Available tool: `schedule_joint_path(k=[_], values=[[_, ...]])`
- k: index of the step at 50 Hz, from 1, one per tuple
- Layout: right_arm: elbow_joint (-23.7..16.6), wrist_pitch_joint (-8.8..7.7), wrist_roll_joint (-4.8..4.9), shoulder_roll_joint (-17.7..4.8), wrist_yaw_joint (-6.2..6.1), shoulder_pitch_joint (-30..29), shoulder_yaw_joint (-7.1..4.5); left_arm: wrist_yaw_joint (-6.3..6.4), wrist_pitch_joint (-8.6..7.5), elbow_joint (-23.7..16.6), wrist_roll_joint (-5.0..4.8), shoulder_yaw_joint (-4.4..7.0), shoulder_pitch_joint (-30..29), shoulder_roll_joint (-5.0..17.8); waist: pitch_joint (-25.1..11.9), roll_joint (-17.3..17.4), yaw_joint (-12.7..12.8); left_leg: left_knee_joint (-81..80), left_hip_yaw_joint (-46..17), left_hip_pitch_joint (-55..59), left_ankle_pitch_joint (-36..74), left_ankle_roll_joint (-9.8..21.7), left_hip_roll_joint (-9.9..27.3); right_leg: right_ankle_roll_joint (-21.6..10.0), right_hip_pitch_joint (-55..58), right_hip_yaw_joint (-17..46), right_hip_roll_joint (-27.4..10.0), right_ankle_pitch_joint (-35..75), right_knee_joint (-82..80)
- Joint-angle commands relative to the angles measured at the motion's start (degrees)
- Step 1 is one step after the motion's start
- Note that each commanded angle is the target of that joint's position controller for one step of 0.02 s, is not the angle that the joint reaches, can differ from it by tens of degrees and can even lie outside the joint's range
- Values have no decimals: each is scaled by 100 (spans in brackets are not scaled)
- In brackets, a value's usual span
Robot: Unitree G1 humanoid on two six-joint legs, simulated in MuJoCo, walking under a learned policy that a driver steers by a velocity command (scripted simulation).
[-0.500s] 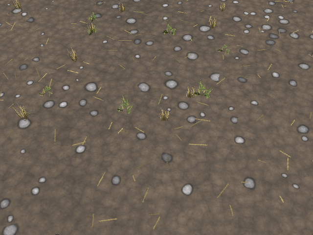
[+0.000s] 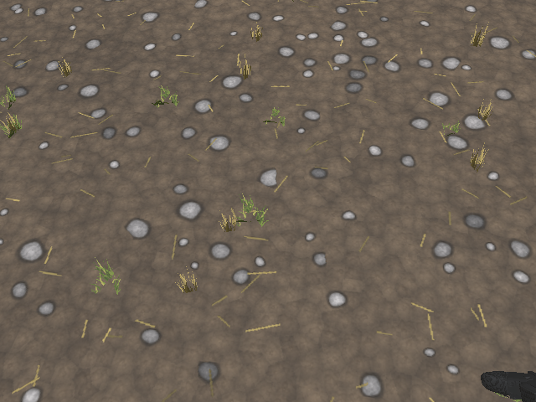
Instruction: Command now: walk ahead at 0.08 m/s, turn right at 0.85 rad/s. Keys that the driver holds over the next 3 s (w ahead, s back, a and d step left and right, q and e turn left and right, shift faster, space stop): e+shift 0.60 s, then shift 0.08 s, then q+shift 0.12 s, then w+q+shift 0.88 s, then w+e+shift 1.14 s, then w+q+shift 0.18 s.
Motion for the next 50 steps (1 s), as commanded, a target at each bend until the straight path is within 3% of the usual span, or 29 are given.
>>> schedule_joint_path(k=[1,4,8,12,13,14,15,16,17,18,19,20,22,24,27,31,34,36,37,38,39,40,41,42,43,44,45,47,50], values=[[-261,-84,57,-591,-40,131,-233,145,88,-462,-30,334,-47,982,-1071,-660,-127,-350,197,40,279,-57,-208,113,1103,1879,-1308,-937,-683],[-283,-225,72,-605,9,-155,-270,160,140,-447,-17,392,46,960,-984,-857,-14,-929,129,127,277,-18,-270,73,1466,2087,-1254,-751,-555],[-250,-404,96,-678,115,-375,-328,138,166,-520,-4,452,57,957,-956,-945,52,-1778,95,604,142,46,-405,-88,1771,2452,-1278,279,-209],[-89,-484,169,-820,210,-169,-434,76,177,-666,-24,437,-161,900,-935,-926,-85,-3151,169,1907,453,98,-372,-42,1428,2839,-1092,409,126],[-22,-482,193,-812,211,-34,-455,48,179,-661,-77,395,-153,795,-980,-603,-172,-3842,192,2530,1166,222,-112,119,1112,2632,-831,-615,529],[-56,-425,156,-846,185,-114,-444,5,189,-554,-73,290,320,453,-1321,125,89,-3824,-239,3552,1924,614,720,322,495,2047,-453,-2686,1284],[-232,-305,40,-1086,129,-46,-454,-23,161,-599,7,238,408,373,-1417,902,73,-3450,-1122,4142,3257,1242,1732,543,-475,1039,29,-3755,2374],[-146,-255,-137,-1108,152,232,-486,-92,107,-786,-71,381,447,928,-1472,1607,81,-3555,-1895,3790,3311,1959,2480,804,-949,474,-171,-3812,3380],[-261,-236,-60,-842,127,-6,-451,-113,113,-620,-52,491,450,1351,-1148,1156,14,-3617,-1474,3537,2645,1946,2239,1040,-1125,266,-577,-3250,3877],[-325,-178,-10,-629,79,-197,-393,-100,163,-472,-65,532,449,1393,-905,815,-26,-3580,-804,3364,1828,1661,1773,1110,-1249,147,-718,-2778,4135],[-384,-98,28,-617,26,-259,-359,-51,244,-362,-36,503,541,1237,-826,560,-17,-3591,-419,3196,1356,1472,1519,1160,-1296,-36,-773,-2463,4534],[-404,-42,36,-626,-7,-331,-332,-49,280,-390,-16,456,591,1113,-642,566,-56,-3673,-147,2955,1470,1509,1468,1215,-1438,-267,-821,-2263,4930],[-380,31,-47,-594,-54,-265,-285,-42,274,-527,-42,372,437,893,-526,683,-124,-3866,440,2792,1618,1605,1298,1286,-1588,-772,-1071,-1982,5131],[-337,77,-83,-592,-73,-94,-282,-23,235,-654,-65,312,200,762,-590,789,-283,-3934,715,3153,1659,1716,1348,1397,-1862,-988,-1395,-1751,4817],[-232,98,-79,-708,-47,142,-342,-38,189,-779,-13,265,-24,641,-775,749,-444,-3965,898,3658,1830,1874,1631,1503,-1985,-1093,-1760,-1687,4272],[-143,97,-32,-870,68,130,-432,-112,175,-830,65,182,-146,448,-884,720,-456,-3964,1348,3524,1815,1886,1794,1366,-1351,-1278,-1929,-1628,3283],[-57,97,77,-998,200,153,-481,-157,191,-814,93,148,-137,394,-941,766,-388,-3804,1529,3335,2296,1864,1892,1145,-578,-1519,-1710,-1843,2376],[70,64,236,-1036,267,295,-465,-175,204,-781,119,128,-81,327,-985,788,-313,-3507,1387,3369,2612,1808,1942,928,-89,-1476,-1529,-1882,1483],[134,49,317,-980,286,255,-421,-184,204,-657,140,125,154,280,-1013,743,-141,-3239,1413,3260,2653,1674,1867,747,408,-1488,-1419,-1432,618],[265,14,368,-730,313,371,-306,-179,187,-486,160,140,457,337,-1054,577,9,-2921,1550,2792,2331,1367,1674,541,1317,-1437,-1354,-497,-452],[355,-59,186,-232,390,715,-100,-131,172,-402,193,164,648,590,-1419,-189,-98,-2366,1882,2014,965,814,1237,406,2600,-658,-2026,1054,-582],[247,-129,-95,117,526,999,76,-61,143,-570,323,116,188,841,-1593,-1601,-443,-1712,2076,1105,-1675,251,786,-354,2921,438,-3395,2651,-150],[290,-74,70,-497,470,608,-114,-89,81,-511,383,156,445,671,-1714,-1202,158,-840,1777,905,-2154,113,676,-936,2413,454,-3485,594,-528],[202,-40,287,-951,459,361,-274,-120,11,-339,302,292,774,1014,-1293,-1094,396,103,1711,239,-1998,193,567,-923,2420,523,-3372,-1924,-1003],[200,-11,361,-995,433,312,-352,-110,-81,-204,199,334,715,1116,-928,-1185,358,539,1504,-297,-1652,319,649,-659,2292,556,-3275,-3462,-1284],[233,23,357,-1027,400,349,-396,-85,-191,-184,142,285,522,1003,-536,-1323,291,685,1292,-670,-1197,370,677,-448,2181,491,-3221,-3911,-1541],[268,25,348,-1002,388,440,-427,-57,-299,-151,151,219,397,821,-284,-1238,180,758,1145,-797,-696,382,688,-302,2056,309,-3175,-3802,-1732],[378,-49,314,-828,371,688,-446,-29,-496,-98,203,138,309,491,-203,-1033,13,1031,1067,-1023,111,397,693,-92,2197,-224,-3104,-3208,-1877],[379,-97,311,-603,369,793,-432,-25,-663,20,249,156,364,373,-195,-737,-66,1185,1042,-1305,768,321,811,-19,2332,-930,-3089,-2527,-1961]])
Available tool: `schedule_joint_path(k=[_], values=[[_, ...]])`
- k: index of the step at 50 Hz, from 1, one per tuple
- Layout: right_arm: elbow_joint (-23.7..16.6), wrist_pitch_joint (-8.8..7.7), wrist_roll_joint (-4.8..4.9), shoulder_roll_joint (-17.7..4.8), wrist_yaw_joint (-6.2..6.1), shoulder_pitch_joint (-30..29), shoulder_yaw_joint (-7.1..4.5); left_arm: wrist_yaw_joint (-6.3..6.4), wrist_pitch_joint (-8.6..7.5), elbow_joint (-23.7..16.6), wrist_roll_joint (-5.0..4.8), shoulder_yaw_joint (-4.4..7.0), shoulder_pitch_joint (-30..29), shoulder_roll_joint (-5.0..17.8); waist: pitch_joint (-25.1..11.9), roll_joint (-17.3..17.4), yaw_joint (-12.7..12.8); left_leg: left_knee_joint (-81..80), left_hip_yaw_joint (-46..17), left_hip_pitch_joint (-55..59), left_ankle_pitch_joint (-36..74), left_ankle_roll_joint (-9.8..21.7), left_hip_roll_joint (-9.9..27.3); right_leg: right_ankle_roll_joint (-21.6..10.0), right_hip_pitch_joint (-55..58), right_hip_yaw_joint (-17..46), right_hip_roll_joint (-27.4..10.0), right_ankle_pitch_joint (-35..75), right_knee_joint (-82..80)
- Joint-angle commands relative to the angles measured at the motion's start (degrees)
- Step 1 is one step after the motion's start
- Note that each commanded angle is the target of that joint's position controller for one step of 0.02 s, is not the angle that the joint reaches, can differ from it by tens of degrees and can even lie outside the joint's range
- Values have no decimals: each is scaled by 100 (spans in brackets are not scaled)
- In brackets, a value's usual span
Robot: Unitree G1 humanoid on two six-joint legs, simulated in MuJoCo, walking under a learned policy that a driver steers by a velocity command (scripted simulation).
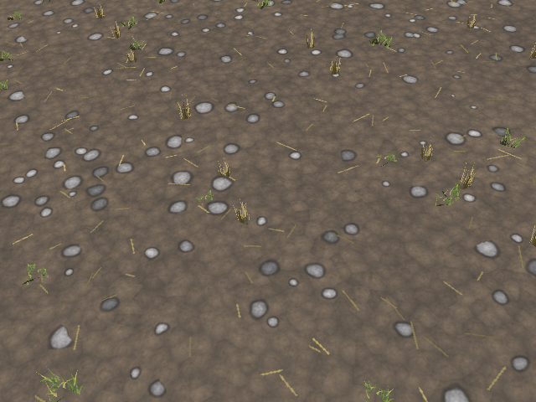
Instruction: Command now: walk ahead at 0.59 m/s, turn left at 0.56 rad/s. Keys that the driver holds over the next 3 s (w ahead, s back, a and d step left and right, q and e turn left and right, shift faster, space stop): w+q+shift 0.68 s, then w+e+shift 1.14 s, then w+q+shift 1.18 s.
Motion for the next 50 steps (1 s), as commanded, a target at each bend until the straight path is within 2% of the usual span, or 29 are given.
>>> schedule_joint_path(k=[1,2,5,12,13,15,17,18,19,20,21,23,25,26,27,31,34,37,39,40,41,42,43,44,45,46,47,48,50], values=[[-598,-148,7,-304,-8,-633,-98,37,-234,-120,44,287,143,763,509,-756,254,252,-340,-1842,687,-68,338,-568,801,973,-1571,-1193,-1408],[-556,49,-653,-223,236,-774,-75,-40,-133,67,238,266,432,856,600,-167,253,361,20,-1586,567,-54,131,-455,374,622,-1492,-1194,-1470],[-695,184,-443,-112,451,-866,-55,-58,-151,217,216,290,459,855,835,-627,147,316,-30,-1885,919,41,257,-457,255,286,-1555,-1201,-1507],[-1109,153,-422,-78,540,-1792,92,1,-216,758,249,332,788,870,1360,-510,290,-1076,627,-1944,574,738,489,-429,1217,-726,-1668,-312,-1701],[-1184,150,-402,-28,529,-1912,131,-4,-188,849,255,335,869,891,1391,-506,317,-1307,795,-1846,359,889,449,-425,1424,-903,-1662,310,-1576],[-1199,148,-333,-5,428,-1656,158,-11,-113,925,224,342,762,1055,1023,-567,67,-1776,1323,-736,-204,1246,-12,-335,1538,-1350,-1538,3701,-741],[-915,99,-227,-321,284,-335,7,-27,32,931,197,419,662,1474,92,-757,-644,-1736,1578,1097,-970,1506,-773,-378,1391,-1357,-1648,6803,1311],[-563,12,-246,-598,200,866,-158,-92,70,825,90,443,470,1631,-552,-540,-1217,-2251,1268,2877,-799,1638,-1047,-319,484,-1249,-1588,6362,3050],[-284,27,-315,-1203,70,1289,-384,-177,26,671,104,291,569,1092,-783,417,-1110,-3007,-293,4486,-2012,1834,-505,-43,-1459,-1108,-950,2954,5032],[-439,91,-299,-1837,65,869,-513,-253,-119,88,124,159,278,530,-1053,1564,-567,-4551,-3892,5302,-3476,2562,814,325,-3628,-183,342,-1307,6930],[-557,97,-303,-1632,87,894,-459,-240,-228,-218,192,147,-694,823,-934,329,-816,-5038,-4461,5224,-2888,2331,996,275,-4250,975,143,-745,7051],[-377,-16,-366,-1249,-35,811,-350,-208,-363,-132,157,62,-550,728,-30,-267,-346,-5085,-3532,3895,-1697,2063,882,129,-4021,1029,-385,-240,6289],[-500,-159,-317,-842,-92,262,-185,-206,-204,-17,319,24,-233,690,203,-250,124,-5115,-2605,2708,-1056,1941,373,213,-3297,1099,-589,-202,5681],[-525,-225,-248,-677,-68,206,-114,-221,-88,51,369,17,-170,681,271,-340,204,-5116,-2180,2420,-783,1918,105,258,-3128,1098,-657,-268,5466],[-550,-280,-242,-720,-64,256,-106,-243,8,-38,375,-21,-211,607,290,-74,256,-5298,-2316,2083,-900,2083,112,373,-3141,1017,-627,-346,5214],[-515,-410,-250,-705,-43,636,-86,-313,63,-513,272,-107,-1659,602,994,-186,-120,-5738,-1997,1725,182,1917,-242,585,-3432,668,-470,774,3357],[-384,-419,-205,-825,-32,918,-137,-380,9,-663,200,-182,-2141,488,773,137,-413,-5536,-1935,2260,1902,1683,-287,464,-3061,511,-62,1745,2086],[-106,-542,-119,-655,-92,1044,-37,-380,-91,-579,181,-199,-2067,452,482,80,-468,-5669,-1499,3041,3667,1392,-79,24,-2239,235,150,2590,1172],[-63,-610,-224,-1044,-134,890,-95,-286,-100,-378,150,-49,-1365,804,-21,439,-58,-4898,-1383,3803,5654,1138,143,-238,-1391,241,466,1956,1093],[-38,-586,-383,-1216,-151,771,-137,-210,-83,-129,68,89,-493,1092,-493,595,421,-3967,-1299,4102,6587,1049,246,-356,-755,248,637,1314,1260],[-40,-504,-520,-1218,-171,440,-156,-112,-46,252,-6,204,799,1281,-910,572,1167,-2470,-977,3896,6762,987,173,-443,231,105,635,919,1130],[-57,-490,-590,-929,-195,212,-84,2,-1,545,18,323,1962,1557,-1278,303,1708,-409,-743,2862,5589,920,-94,-599,1530,648,114,-165,1577],[-369,-530,-268,52,-60,1060,152,-26,-38,644,237,494,1953,2189,-1764,-2172,831,2350,-591,425,229,478,-1380,-1734,2933,4304,-1455,-1646,858],[-350,-651,-388,-206,-54,878,248,-198,10,600,89,405,1257,1568,-1544,-1827,648,2371,-676,-399,-937,637,-1236,-1833,2655,6223,-1481,-1970,-381],[-447,-658,-406,-384,-56,313,249,-258,-33,494,71,357,573,1228,-725,-931,435,2172,-759,-656,-361,662,-720,-1837,1882,5400,-1336,-1800,-392],[-554,-674,-501,-474,-36,-209,288,-300,-51,603,45,308,578,936,-449,-75,457,1773,-681,-489,-223,661,-525,-1713,1243,4765,-1134,-1300,-394],[-723,-662,-578,-438,-16,-653,309,-286,-63,785,54,240,768,740,-56,193,422,1343,-618,-385,-238,626,-374,-1531,613,4169,-832,-802,-454],[-919,-605,-658,-291,20,-735,374,-245,-83,986,56,183,874,650,168,-44,184,997,-615,-306,-345,507,-286,-1507,140,3883,-618,-539,-512],[-1061,-512,-740,-124,52,-824,488,-206,-164,1166,2,208,1059,800,427,-263,9,383,-535,-430,-632,325,-82,-1599,-267,3592,-415,-203,-676]])
Over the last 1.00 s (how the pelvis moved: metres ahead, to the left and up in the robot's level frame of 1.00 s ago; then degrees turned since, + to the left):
0.13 0.01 0.02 -34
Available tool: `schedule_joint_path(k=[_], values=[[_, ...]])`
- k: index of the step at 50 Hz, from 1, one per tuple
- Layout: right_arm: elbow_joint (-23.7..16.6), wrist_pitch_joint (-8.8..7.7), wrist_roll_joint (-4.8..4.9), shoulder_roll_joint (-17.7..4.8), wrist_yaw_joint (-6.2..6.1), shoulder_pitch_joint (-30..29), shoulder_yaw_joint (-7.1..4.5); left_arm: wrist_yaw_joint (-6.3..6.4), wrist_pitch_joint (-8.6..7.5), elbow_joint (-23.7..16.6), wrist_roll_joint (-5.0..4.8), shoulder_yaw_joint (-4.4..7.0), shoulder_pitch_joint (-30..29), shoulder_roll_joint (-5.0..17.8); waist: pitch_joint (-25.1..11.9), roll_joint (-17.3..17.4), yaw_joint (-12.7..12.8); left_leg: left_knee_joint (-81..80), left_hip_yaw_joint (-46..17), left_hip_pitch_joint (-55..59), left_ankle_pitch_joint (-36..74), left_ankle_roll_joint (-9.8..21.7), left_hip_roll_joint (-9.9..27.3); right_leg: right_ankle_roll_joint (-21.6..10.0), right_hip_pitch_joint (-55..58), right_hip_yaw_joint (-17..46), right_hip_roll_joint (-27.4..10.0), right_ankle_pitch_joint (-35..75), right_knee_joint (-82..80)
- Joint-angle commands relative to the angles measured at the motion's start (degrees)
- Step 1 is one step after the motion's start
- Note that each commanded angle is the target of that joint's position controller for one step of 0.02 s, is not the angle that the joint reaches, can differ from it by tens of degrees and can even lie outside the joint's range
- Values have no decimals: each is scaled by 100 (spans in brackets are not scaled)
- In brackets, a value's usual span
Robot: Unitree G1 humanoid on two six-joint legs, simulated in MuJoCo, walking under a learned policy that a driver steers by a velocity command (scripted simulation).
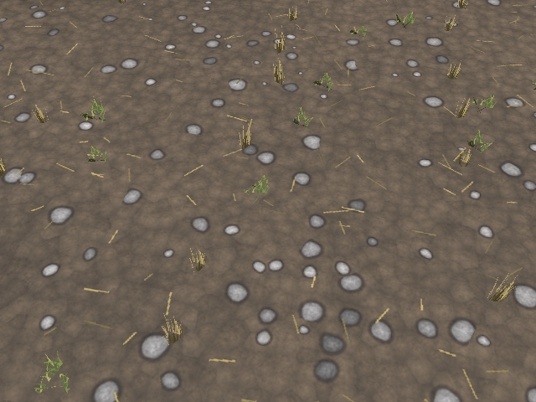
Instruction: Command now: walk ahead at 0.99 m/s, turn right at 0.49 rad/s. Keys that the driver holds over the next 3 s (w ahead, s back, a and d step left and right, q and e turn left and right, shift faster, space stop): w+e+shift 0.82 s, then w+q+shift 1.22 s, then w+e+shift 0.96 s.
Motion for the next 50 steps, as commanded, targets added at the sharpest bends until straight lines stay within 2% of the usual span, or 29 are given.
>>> schedule_joint_path(k=[1,4,6,9,11,12,13,14,15,16,17,19,21,23,27,29,31,32,33,34,35,36,37,38,40,42,46,48,50], values=[[-697,1,-122,-354,52,-206,53,30,-193,-137,-47,68,216,500,209,-266,-398,-892,-231,-1412,-294,-283,592,-1203,421,2683,-1445,-439,-1621],[-1151,-40,65,-270,172,-1287,222,46,-217,-277,-41,163,12,663,556,-350,-231,-2952,176,-448,877,-538,592,-1016,-755,2131,-1136,-29,-2200],[-1194,-41,185,-205,193,-1487,249,-30,-242,-271,-122,233,101,808,378,-433,-50,-3573,419,600,1891,-548,371,-807,-997,2034,-1131,800,-2364],[-1127,-61,176,-483,76,-1344,121,-30,-213,-191,-194,290,380,926,40,-347,-14,-4209,351,912,1866,-448,234,-509,90,2009,-1209,2187,-1538],[-798,-107,146,-771,-68,-246,-64,-17,-186,-155,-151,338,396,1129,-770,-177,-556,-4408,423,2233,1050,-305,15,-250,355,1725,-943,3596,337],[-609,-140,105,-1028,-183,744,-201,-40,-225,-223,-144,341,211,1096,-1280,-168,-1078,-4250,11,3505,525,-180,530,-135,-412,1611,-715,2996,1767],[-456,-138,-25,-1493,-313,2032,-382,-4,-293,-425,-92,162,30,357,-2103,657,-1452,-4407,-1635,4711,-1596,7,2133,-159,-1293,1183,-421,-6,3685],[-467,-56,-60,-1834,-286,1615,-464,17,-235,-790,-344,6,569,-30,-2629,2146,-820,-5759,-4713,5014,-2991,557,3271,-55,-2564,590,-192,-1614,5121],[-539,-10,20,-1218,-274,1050,-420,66,-103,-635,-164,39,35,352,-1528,1062,-796,-5946,-4252,4196,-3296,568,2878,-108,-3179,445,-736,-957,5359],[-535,-25,70,-734,-242,760,-310,10,-39,-664,-63,67,-430,421,-845,479,-793,-5824,-3054,3533,-2195,467,2571,-88,-3208,336,-942,-533,5084],[-406,-43,44,-545,-209,748,-270,-63,12,-675,-24,68,-666,352,-446,167,-713,-5873,-2200,2978,-922,402,2315,-36,-3044,314,-1097,-400,4892],[-50,-121,128,-305,-191,1104,-203,-197,163,-804,92,29,-963,90,-27,417,-548,-5868,-934,2441,844,138,1911,-8,-2931,270,-1307,-421,4704],[177,-206,277,-172,-137,1202,-185,-279,301,-1101,85,-44,-1323,-89,-29,549,-372,-6034,-374,2450,1564,95,1926,25,-3227,179,-1419,-341,4636],[257,-264,290,-171,-114,1085,-183,-369,322,-1435,88,-122,-1808,-110,106,444,-249,-6247,373,2246,2378,19,1765,14,-3256,-35,-1388,193,4256],[383,-312,269,-542,-172,933,-251,-548,304,-1782,66,-269,-2575,-18,543,88,-122,-6733,1663,1676,3440,-194,1345,-175,-2104,-840,-1095,1277,2198],[443,-291,268,-870,-211,1261,-315,-540,292,-1709,64,-257,-2501,129,313,140,-39,-6128,1878,2078,6104,-298,1366,-360,-1295,-1295,-601,1251,1772],[382,-138,244,-1268,-298,1243,-413,-458,271,-1420,67,-144,-1527,464,-325,422,570,-4568,1831,2349,7739,-358,1574,-563,-120,-1285,-237,795,1676],[281,-43,223,-1395,-321,995,-447,-384,261,-1104,77,-22,-438,701,-800,502,1098,-3201,1704,2010,7889,-299,1702,-751,1053,-1047,-154,583,1613],[203,29,169,-1354,-281,859,-445,-249,244,-704,56,152,642,966,-1231,202,1463,-1305,1646,1059,6250,-276,1535,-957,2608,-583,-169,382,1217],[116,25,102,-843,-149,808,-349,-76,328,-661,-111,336,307,1346,-845,-1062,997,996,1638,-533,-34,-410,356,-1151,3169,515,-768,7,856],[-584,-65,222,-653,-166,1354,-238,-56,416,-1016,113,437,-173,2076,-1803,-1684,272,2697,622,-2468,-1357,-642,20,-2363,4597,3714,-2172,173,136],[-733,-210,191,-948,-161,741,-215,35,450,-1162,71,444,45,1822,-1967,-528,662,2425,-182,-2915,-795,-593,248,-2398,4384,4587,-2346,-1033,-881],[-734,-277,194,-952,-154,545,-183,99,397,-1012,35,376,-160,1487,-872,3,358,1645,-234,-2896,-487,-535,548,-2115,3279,4319,-2244,-1168,-1309],[-715,-257,137,-908,-161,439,-164,121,306,-918,18,307,-339,1252,-311,361,-1,972,-197,-2451,-448,-556,754,-1881,2220,3819,-1988,-649,-1371],[-601,1,-47,-824,-162,691,-124,154,118,-930,13,186,-673,1008,114,476,-514,243,-213,-1563,-724,-711,947,-1724,690,2936,-1501,282,-1386],[-717,174,-54,-624,-122,515,-76,104,-42,-893,-37,122,-726,857,293,394,-656,-794,2,-1121,-693,-813,1110,-1620,-239,2308,-1201,411,-1606],[-995,103,204,-93,91,-510,126,-30,-318,-691,-136,106,-488,726,393,6,-192,-3228,482,165,2396,-460,1069,-1043,-830,1182,-797,1136,-2207],[-909,124,325,-234,111,-694,59,-84,-379,-554,-156,104,-224,800,329,45,44,-3737,673,3,3040,-203,886,-853,202,945,-996,1683,-2487],[-991,90,298,-394,92,-957,-5,-41,-374,-378,-70,105,86,908,475,-84,167,-4157,785,-419,2586,75,760,-679,1333,741,-1319,3084,-2192]])
Over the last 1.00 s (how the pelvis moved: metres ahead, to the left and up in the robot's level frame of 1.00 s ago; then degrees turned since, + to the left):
0.71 0.37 -0.02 35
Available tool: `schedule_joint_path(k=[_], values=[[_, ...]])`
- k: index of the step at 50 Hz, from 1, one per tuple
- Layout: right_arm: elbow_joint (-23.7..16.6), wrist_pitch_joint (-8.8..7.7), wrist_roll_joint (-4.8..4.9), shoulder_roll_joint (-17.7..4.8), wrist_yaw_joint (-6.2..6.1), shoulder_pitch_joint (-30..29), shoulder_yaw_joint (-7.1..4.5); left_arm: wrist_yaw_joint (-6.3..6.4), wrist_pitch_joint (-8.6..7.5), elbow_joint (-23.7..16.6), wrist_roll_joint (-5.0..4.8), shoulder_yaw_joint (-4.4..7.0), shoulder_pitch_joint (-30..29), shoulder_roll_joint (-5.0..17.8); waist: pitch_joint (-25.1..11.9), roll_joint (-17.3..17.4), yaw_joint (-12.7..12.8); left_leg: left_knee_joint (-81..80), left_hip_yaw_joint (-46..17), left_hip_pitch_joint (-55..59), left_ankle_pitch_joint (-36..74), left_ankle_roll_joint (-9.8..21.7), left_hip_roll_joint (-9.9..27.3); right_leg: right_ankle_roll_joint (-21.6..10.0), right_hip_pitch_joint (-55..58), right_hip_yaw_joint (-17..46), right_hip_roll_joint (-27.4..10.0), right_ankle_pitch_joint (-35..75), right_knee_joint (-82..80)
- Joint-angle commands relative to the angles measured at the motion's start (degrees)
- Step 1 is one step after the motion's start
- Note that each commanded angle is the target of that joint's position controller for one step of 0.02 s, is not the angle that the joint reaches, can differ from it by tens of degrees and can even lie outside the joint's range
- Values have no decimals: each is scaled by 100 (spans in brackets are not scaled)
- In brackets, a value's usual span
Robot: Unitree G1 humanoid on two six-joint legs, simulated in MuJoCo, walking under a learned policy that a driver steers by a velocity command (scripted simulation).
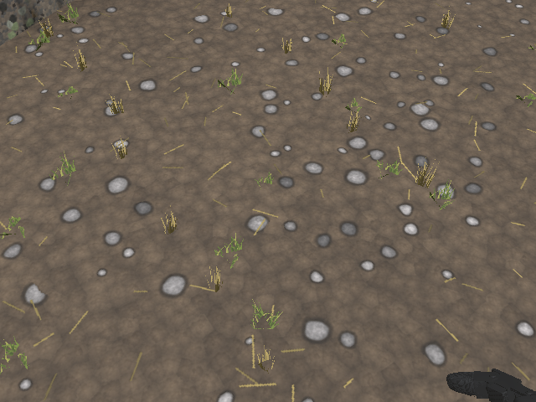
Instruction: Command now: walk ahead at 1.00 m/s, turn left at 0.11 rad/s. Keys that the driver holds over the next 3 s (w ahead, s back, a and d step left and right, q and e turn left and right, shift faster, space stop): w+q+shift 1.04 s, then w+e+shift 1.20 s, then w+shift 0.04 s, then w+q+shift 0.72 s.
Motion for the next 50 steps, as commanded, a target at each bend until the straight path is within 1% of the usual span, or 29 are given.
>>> schedule_joint_path(k=[1,3,4,5,6,7,8,9,10,13,17,20,23,25,26,27,28,29,30,31,33,35,42,44,46,47,48,49,50], values=[[-273,-65,1,-590,3,-403,-205,66,-125,-145,73,208,60,978,284,-80,-52,-459,538,1215,-92,422,-501,-234,-560,22,-1652,4759,-244],[4,-48,31,-881,-26,525,-368,191,-15,-99,260,246,-15,1210,-407,-444,-587,-309,678,1950,-1108,610,-1070,-27,109,-312,-1849,7026,1124],[398,-14,59,-1036,-73,1756,-476,248,81,-147,369,253,-279,1223,-953,-509,-1220,-285,740,3030,-1486,706,-1292,78,-111,-552,-1824,7473,2547],[731,38,34,-1325,-143,2987,-618,289,112,-238,415,202,-559,1092,-1385,-325,-1855,-86,271,4505,-2086,884,-974,200,-1276,-803,-1633,6549,4522],[821,70,-89,-2060,-172,3187,-841,150,26,-579,153,-3,-23,294,-1873,1645,-1274,-575,-2927,6184,-3690,1937,518,635,-3837,-915,-583,2009,7327],[828,115,20,-1597,-76,2784,-765,112,-113,-654,250,-73,-307,371,-1926,1365,-1156,-1963,-5118,6303,-3960,2033,812,583,-4969,-308,-275,-447,7690],[722,98,33,-1453,-60,2201,-749,121,-176,-865,233,-108,-933,478,-1063,677,-1040,-2064,-4438,5592,-3885,1934,764,548,-5379,0,-792,103,7491],[775,91,72,-1212,-42,2100,-715,104,-218,-922,272,-150,-1214,552,-718,-68,-935,-2101,-3831,4791,-3429,1769,606,545,-5119,-30,-1085,379,6932],[856,81,78,-1048,-64,2088,-663,86,-191,-1021,339,-180,-1406,481,-325,-276,-766,-2198,-3353,4031,-3063,1631,337,591,-4902,-84,-1237,329,6488],[992,-22,111,-913,-100,2037,-586,30,100,-1220,472,-297,-1407,284,146,24,-315,-2507,-2612,2722,-2720,1608,-245,886,-4532,-236,-1458,-42,5503],[910,-100,148,-1083,-91,1981,-697,-78,119,-1758,288,-452,-2672,166,587,154,-562,-3050,-2117,1687,-1865,1463,-663,1190,-3950,-665,-1417,1484,3320],[967,-135,242,-1197,-56,2213,-778,-79,90,-1866,185,-453,-3000,145,314,225,-835,-2911,-2122,2064,-473,1163,-617,1121,-3214,-717,-1212,2646,2435],[1008,-93,222,-1283,-137,2309,-829,10,55,-1888,192,-378,-2948,324,32,268,-838,-2189,-2239,3052,730,917,-519,1004,-2874,-608,-1045,2267,1814],[1001,-84,155,-1568,-154,2194,-886,145,12,-1565,173,-181,-1776,701,-842,184,-252,-509,-2085,3329,2230,673,-656,859,-1457,-674,-800,1246,1780],[933,-126,125,-1544,-133,1913,-878,253,-18,-1325,198,-53,-654,924,-1379,153,373,908,-1982,2622,1731,565,-876,741,-94,-380,-1223,814,1959],[760,-202,82,-810,-150,1810,-678,390,-28,-1162,345,117,674,1332,-2273,-655,761,2857,-1518,1764,-853,630,-1160,585,1252,1014,-2650,-1367,1918],[372,-170,390,-272,-131,2528,-480,344,29,-1191,426,224,114,1779,-3007,-2696,-34,4368,-875,168,-3563,455,-1602,-59,2029,4449,-4017,-2743,584],[604,-36,205,-762,-199,2022,-502,316,88,-1309,374,191,-462,1138,-2016,-1398,28,4640,-710,-516,-2899,534,-999,-59,1260,4098,-3632,-3275,392],[581,16,90,-913,-151,1448,-547,298,90,-1296,330,69,-739,633,-1222,-681,93,4357,-568,-573,-2425,504,-790,45,533,2878,-3323,-2214,516],[561,62,48,-866,-82,1183,-549,270,84,-1152,364,23,-748,421,-744,-190,32,4146,-518,-431,-2266,451,-615,101,-94,2025,-3098,-909,480],[390,209,-65,-590,78,891,-493,263,4,-793,302,-12,-452,298,-275,-470,-149,3943,-478,-360,-2292,394,-368,248,-735,891,-2784,397,362],[139,345,-52,-370,157,543,-412,179,-96,-532,149,-45,-295,107,-106,-562,-298,3850,-398,-633,-2267,383,-213,376,-831,182,-2727,1357,220],[-495,357,-31,-388,423,-751,-206,167,-231,-259,141,27,-482,493,598,-214,-540,1258,757,447,-528,615,-556,714,-1525,-2128,-2119,3789,-478],[-381,328,-29,-512,399,-610,-238,216,-172,-218,132,93,-148,801,311,-353,-645,913,1163,1115,-683,811,-1038,821,-963,-2289,-2165,6487,226],[-54,296,-27,-819,304,495,-371,305,12,-301,159,191,-251,1168,-374,-618,-1331,855,1105,2382,-1222,1027,-1384,824,-788,-2221,-2417,7954,1905],[297,278,-26,-1054,223,1657,-511,318,107,-428,176,220,-518,1261,-883,-662,-1863,740,842,3661,-1439,1224,-1470,738,-1235,-2080,-2532,7906,3352],[676,277,2,-1314,72,2548,-694,268,166,-490,231,218,-604,1162,-1212,-219,-2093,360,345,5140,-1728,1394,-1427,772,-2343,-2043,-2209,5451,5324],[658,365,135,-1799,-80,2101,-846,156,145,-698,325,38,-605,392,-778,1213,-1452,146,-1284,5482,-1456,1657,-474,943,-4052,-2004,-1099,-625,7687],[294,441,-63,-2312,-83,1861,-931,178,43,-1407,169,6,-345,517,-2039,1357,-1079,-988,-4257,7016,-2114,2830,593,1095,-5777,-714,-798,-1152,8864]])
Over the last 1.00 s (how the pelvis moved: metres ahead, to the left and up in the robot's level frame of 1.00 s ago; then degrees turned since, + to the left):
0.88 -0.23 0.00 -45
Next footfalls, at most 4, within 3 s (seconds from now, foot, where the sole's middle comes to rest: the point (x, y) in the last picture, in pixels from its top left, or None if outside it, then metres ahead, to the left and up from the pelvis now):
0.10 left None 0.31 0.14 -0.76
0.52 right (282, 297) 0.75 0.03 -0.77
0.96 left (157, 217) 0.99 0.43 -0.77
1.42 right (107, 125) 1.38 0.70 -0.76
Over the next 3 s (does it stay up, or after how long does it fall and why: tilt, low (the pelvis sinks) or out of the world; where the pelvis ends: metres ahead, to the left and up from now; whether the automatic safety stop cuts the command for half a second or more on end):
stays up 2.50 1.09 0.18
